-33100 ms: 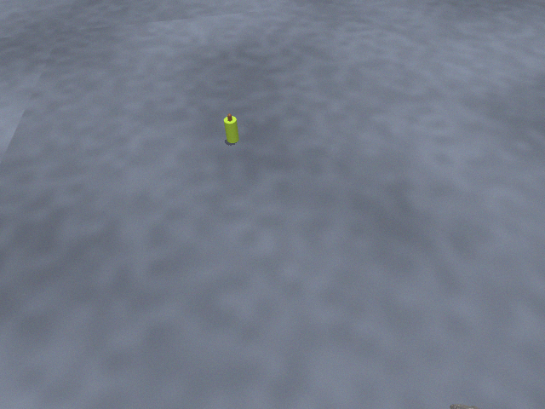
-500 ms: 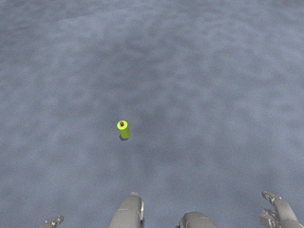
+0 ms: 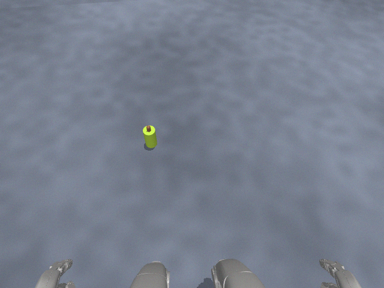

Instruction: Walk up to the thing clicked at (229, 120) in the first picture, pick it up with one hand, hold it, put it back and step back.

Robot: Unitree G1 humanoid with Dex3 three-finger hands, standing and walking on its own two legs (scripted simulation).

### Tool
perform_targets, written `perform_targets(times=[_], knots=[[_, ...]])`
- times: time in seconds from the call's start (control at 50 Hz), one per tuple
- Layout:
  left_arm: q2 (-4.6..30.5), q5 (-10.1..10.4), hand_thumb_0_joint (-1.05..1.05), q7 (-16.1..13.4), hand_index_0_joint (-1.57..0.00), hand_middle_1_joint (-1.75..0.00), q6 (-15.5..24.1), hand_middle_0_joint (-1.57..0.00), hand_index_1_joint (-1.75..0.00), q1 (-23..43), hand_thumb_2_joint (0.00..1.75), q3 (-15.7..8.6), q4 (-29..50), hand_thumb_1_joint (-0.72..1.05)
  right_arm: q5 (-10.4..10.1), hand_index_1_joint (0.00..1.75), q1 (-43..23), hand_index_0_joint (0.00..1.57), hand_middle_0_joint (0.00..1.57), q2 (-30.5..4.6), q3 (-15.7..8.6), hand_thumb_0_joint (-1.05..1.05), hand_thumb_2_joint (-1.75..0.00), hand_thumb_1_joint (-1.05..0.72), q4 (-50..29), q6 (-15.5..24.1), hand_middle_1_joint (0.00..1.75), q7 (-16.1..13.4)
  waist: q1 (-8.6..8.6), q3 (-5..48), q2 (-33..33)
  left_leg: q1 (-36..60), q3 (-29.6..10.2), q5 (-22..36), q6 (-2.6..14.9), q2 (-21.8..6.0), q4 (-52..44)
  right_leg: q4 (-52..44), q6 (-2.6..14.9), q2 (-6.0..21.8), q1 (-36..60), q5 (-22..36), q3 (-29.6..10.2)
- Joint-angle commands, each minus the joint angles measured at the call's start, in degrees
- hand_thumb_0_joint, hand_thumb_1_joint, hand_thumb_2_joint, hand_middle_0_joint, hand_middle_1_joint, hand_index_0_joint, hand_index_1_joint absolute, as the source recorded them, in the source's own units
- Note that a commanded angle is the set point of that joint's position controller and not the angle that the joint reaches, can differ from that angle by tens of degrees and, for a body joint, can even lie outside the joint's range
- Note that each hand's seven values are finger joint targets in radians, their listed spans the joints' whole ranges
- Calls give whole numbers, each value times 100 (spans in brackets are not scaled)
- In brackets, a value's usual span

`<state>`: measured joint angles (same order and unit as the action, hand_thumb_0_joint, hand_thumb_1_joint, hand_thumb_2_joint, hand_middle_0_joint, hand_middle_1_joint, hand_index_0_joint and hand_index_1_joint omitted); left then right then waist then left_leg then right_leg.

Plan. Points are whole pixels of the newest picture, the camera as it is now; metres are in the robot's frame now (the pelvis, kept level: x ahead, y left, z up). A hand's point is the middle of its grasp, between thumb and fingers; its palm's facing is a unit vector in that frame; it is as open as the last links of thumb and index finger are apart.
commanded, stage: step back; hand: left
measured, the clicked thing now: (149, 135) +0.89 +0.25 -0.67
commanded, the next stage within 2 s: stand in 1.08 s
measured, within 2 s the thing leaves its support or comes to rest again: neither
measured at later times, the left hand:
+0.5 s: hand out of the picture -0.03 +0.27 -0.14, palm faces +0.06 -0.90 -0.42, open 7.4 cm
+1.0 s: hand out of the picture +0.05 +0.25 -0.14, palm faces +0.06 -0.92 -0.38, open 7.4 cm
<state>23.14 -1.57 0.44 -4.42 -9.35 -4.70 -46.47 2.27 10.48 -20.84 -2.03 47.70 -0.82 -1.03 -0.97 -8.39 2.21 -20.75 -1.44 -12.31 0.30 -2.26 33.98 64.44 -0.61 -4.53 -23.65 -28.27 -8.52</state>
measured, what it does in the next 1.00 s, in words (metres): steps on the spot: right foot, then left foot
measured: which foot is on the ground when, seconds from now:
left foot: down 0.00-0.14, up 0.16-0.42, down 0.44-1.00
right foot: up 0.00-0.08, down 0.10-0.48, up 0.50-0.72, down 0.74-1.00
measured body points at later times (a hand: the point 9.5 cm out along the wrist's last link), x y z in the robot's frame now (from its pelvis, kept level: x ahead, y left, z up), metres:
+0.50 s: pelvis -0.07 -0.02 +0.00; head -0.04 -0.02 +0.45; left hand -0.04 +0.32 -0.11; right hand +0.01 -0.32 -0.13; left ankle -0.06 +0.10 -0.73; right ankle -0.08 -0.15 -0.72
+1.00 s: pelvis -0.03 -0.02 +0.00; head +0.00 -0.03 +0.44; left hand +0.05 +0.30 -0.12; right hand +0.06 -0.33 -0.14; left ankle -0.05 +0.12 -0.73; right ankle +0.02 -0.15 -0.73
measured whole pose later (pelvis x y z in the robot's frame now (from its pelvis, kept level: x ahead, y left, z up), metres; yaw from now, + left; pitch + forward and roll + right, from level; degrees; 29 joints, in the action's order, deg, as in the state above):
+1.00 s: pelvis -0.03 -0.02 +0.00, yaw +5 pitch -1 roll +0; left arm 19.5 -2.0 0.3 2.1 -7.3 -1.9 -56.2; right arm 1.0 11.6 -22.5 -2.9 57.3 -0.2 0.3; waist -1.0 -4.4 -2.0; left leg -15.0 -2.1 -22.9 0.5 -0.6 36.4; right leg 36.4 -1.0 3.3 -18.9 -16.4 2.1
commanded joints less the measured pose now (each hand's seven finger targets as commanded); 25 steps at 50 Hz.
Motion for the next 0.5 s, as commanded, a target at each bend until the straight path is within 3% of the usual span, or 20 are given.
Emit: perform_targets(times=[0.0,0.02,0.06,0.08,0.1,0.12,0.14,0.16,0.18,0.2,0.24,0.28,0.32,0.36,0.38,0.4,0.42,0.44,0.46,0.48], knots=[[883,7,0,-32,-20,-30,343,-20,-30,-220,90,-193,258,90,10,30,-14,20,20,-1558,-516,0,-90,-90,-411,76,30,-48,219,1312,-1449,1467,-1020,-619,1212,-1007,-876,-2338,-37,409,209,-125,528],[880,15,0,-41,-20,-30,396,-20,-30,-410,90,-194,78,90,33,30,-127,20,20,-1618,-527,0,-90,-90,-420,28,30,-26,163,1333,-1567,1197,-997,-928,1150,-1011,-793,-2937,6,400,626,-68,658],[844,-15,0,-77,-20,-30,513,-20,-30,-944,90,-252,-353,90,22,30,-130,20,20,-1596,-504,0,-90,-90,-353,-104,30,20,-78,1260,-1169,646,-545,-919,872,-667,-38,-4633,164,202,1498,757,865],[1138,-101,0,-100,-20,-30,555,-20,-30,-912,90,-341,-438,90,-3,30,-44,20,20,-1259,-412,0,-90,-90,-383,-112,30,32,-34,1079,-575,-321,-368,-1149,582,-336,646,-4475,339,490,1953,699,-2],[1511,-174,0,-116,-20,-30,586,-20,-30,-870,90,-413,-339,90,-64,30,-63,20,20,-859,-278,0,-90,-90,-505,-84,30,34,-65,786,656,-1544,-257,-1920,173,359,1390,-4689,611,1543,1871,-75,-1794],[2039,-183,0,-129,-20,-30,563,-20,-30,-331,90,-482,-83,90,-52,30,-551,20,20,-1147,-383,0,-90,-90,-530,-78,30,-44,-318,444,720,-928,-879,-2043,-23,272,1722,-5157,1335,2586,-7,-1569,-2707],[2102,-175,0,-137,-20,-30,565,-20,-30,282,90,-475,23,90,-67,30,-466,20,20,-1486,-526,0,-90,-90,-359,-61,30,-28,-115,-62,905,-331,-932,-1752,-67,84,2294,-5380,1512,2763,-1030,-2344,-2912],[1713,-152,0,-133,-20,-30,604,-20,-30,444,90,-381,57,90,-105,30,-464,20,20,-1526,-524,0,-90,-90,-236,-42,30,20,37,-335,447,-393,-924,-1418,-49,180,2338,-5170,1297,2362,-931,-1640,-2149],[1439,-141,0,-143,-20,-30,659,-20,-30,469,90,-313,42,90,-149,30,-276,20,20,-1376,-477,0,-90,-90,-87,-13,30,43,107,-238,274,-580,-856,-1089,-45,418,2318,-4883,1083,1906,-258,-541,-1274],[1268,-95,0,-157,-20,-30,682,-20,-30,366,90,-308,-67,90,-168,30,-44,20,20,-1207,-394,0,-90,-90,29,16,30,47,180,-77,316,-798,-792,-898,-59,535,2177,-4575,846,1538,389,532,-688],[1241,-74,0,-148,-20,-30,734,-20,-30,-292,90,-296,-282,90,-119,30,-190,20,20,-1077,-311,0,-90,-90,17,70,30,67,-136,254,577,-784,-712,-946,-64,486,1862,-4488,715,1461,935,980,-668],[1393,-97,0,-139,-20,-30,756,-20,-30,-539,90,-344,-325,90,-75,30,-299,20,20,-1144,-323,0,-90,-90,-7,108,30,102,-310,258,887,-1070,-508,-1179,-120,402,1409,-4491,870,1650,1546,718,-800],[1455,-100,0,-122,-20,-30,735,-20,-30,-572,90,-402,-303,90,-34,30,-324,20,20,-1167,-336,0,-90,-90,11,187,30,148,-359,347,1005,-884,-276,-1527,-125,300,803,-4436,1092,1919,1722,778,-838],[1478,-56,0,-105,-20,-30,709,-20,-30,-585,90,-379,-291,90,-22,30,-265,20,20,-1171,-381,0,-90,-90,64,248,30,180,-331,470,995,-470,12,-1670,-74,310,313,-4279,1141,2003,1699,1123,-770],[1493,-38,0,-101,-20,-30,690,-20,-30,-427,90,-361,-244,90,-21,30,-109,20,20,-1145,-399,0,-90,-90,115,277,30,188,-176,587,937,-69,103,-1331,9,258,-229,-4066,1122,2034,1601,1541,-631],[1417,-7,0,-96,-20,-30,662,-20,-30,-277,90,-310,-198,90,-25,30,164,20,20,-1098,-427,0,-90,-90,239,316,30,187,4,783,737,542,258,-666,86,378,-997,-3593,959,1837,1527,2150,-243],[1146,7,0,-100,-20,-30,661,-20,-30,-320,90,-177,-186,90,-36,30,344,20,20,-1126,-488,0,-90,-90,362,362,30,163,60,1019,395,1301,83,-55,180,409,-1259,-2940,688,1500,1303,2852,201],[871,60,0,-109,-20,-30,682,-20,-30,-359,90,-80,-127,90,10,30,741,20,20,-1345,-584,0,-90,-90,433,403,30,124,250,1415,-290,2182,-945,123,423,-227,-1506,-1758,424,1071,666,2769,574],[624,123,0,-98,-20,-30,672,-20,-30,-230,90,4,-10,90,10,30,772,20,20,-1860,-698,0,-90,-90,387,396,30,110,283,1255,-1297,2798,-2731,-332,1045,-1350,-1642,-960,166,232,-1014,626,1242],[1082,61,0,-151,-20,-30,633,-20,-30,83,90,-144,-58,90,-26,30,902,20,20,-2042,-721,0,-90,-90,369,369,30,130,423,946,-889,1900,-3147,-1057,1611,-1831,-1750,-757,221,632,-902,-664,615]])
